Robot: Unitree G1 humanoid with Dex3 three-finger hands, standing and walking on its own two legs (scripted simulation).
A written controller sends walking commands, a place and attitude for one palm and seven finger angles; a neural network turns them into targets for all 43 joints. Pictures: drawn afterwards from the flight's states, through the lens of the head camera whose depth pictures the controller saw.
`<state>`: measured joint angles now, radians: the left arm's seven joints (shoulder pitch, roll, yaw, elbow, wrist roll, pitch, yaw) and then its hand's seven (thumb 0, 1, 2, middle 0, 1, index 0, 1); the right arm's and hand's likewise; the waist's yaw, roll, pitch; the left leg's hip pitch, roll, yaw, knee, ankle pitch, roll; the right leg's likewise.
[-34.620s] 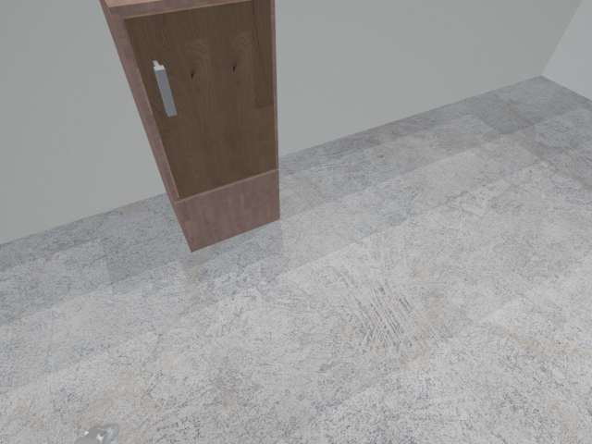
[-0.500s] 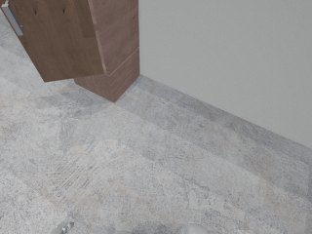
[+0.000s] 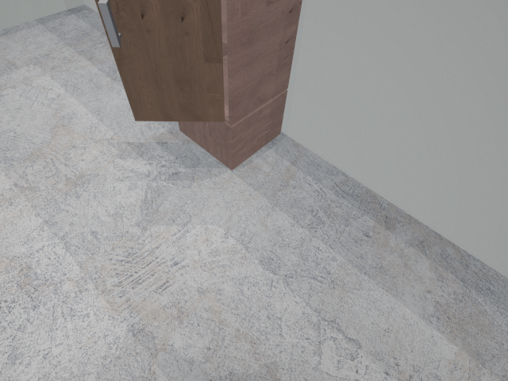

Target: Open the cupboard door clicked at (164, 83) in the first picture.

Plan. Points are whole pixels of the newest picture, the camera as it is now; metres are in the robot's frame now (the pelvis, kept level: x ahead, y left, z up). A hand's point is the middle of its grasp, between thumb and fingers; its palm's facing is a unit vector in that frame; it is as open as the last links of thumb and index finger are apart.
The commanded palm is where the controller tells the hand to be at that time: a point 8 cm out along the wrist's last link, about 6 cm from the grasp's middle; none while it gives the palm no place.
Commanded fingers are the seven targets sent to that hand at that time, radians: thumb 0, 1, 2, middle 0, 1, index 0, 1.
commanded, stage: take the last steps up to it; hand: left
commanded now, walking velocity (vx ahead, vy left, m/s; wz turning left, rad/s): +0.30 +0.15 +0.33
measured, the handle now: (111, 21) +1.05 +0.52 -0.01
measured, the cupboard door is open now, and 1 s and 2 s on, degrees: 45 45 45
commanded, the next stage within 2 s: come to a stop and stand still in 1.56 s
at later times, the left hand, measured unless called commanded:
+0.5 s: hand out of the picture +0.09 +0.20 -0.15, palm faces +0.19 -0.96 -0.23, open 7.4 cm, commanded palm none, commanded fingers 0.00 0.90 0.90 -0.20 -0.30 -0.20 -0.30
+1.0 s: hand (93, 316) +0.23 +0.32 -0.16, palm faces +0.23 -0.95 -0.20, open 7.4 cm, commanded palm none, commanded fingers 0.00 0.90 0.90 -0.20 -0.30 -0.20 -0.30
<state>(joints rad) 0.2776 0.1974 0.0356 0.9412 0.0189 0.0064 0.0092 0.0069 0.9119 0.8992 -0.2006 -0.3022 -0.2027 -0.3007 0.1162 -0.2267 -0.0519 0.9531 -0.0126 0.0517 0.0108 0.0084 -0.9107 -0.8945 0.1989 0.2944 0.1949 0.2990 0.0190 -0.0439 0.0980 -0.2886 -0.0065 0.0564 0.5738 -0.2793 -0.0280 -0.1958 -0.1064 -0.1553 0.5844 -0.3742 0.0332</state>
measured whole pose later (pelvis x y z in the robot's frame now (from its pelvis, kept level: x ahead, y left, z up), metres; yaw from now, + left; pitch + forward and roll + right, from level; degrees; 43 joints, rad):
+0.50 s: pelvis +0.06 +0.00 +0.01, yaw +8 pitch +0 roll +0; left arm 0.26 0.17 0.05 0.97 0.02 -0.04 -0.01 0.01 0.91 0.90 -0.20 -0.30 -0.20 -0.30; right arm 0.28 -0.23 -0.07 1.05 -0.03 0.06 0.03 0.01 -0.91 -0.89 0.20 0.29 0.20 0.30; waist 0.01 0.03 0.02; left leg -0.47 0.00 0.00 1.05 -0.34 0.00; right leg -0.19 -0.08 -0.12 0.50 -0.31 0.02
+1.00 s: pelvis +0.21 +0.12 +0.01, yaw +9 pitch +0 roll +1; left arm 0.22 0.19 0.07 1.01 0.03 0.00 -0.02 0.01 0.91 0.90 -0.19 -0.30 -0.19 -0.30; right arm 0.22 -0.18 -0.05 1.00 -0.03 -0.05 -0.01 -0.01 -0.95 -0.89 0.20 0.30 0.20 0.30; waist 0.03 -0.02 0.05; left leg -0.20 -0.02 0.17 0.41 -0.21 0.07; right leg -0.55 -0.12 -0.11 1.06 -0.31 0.01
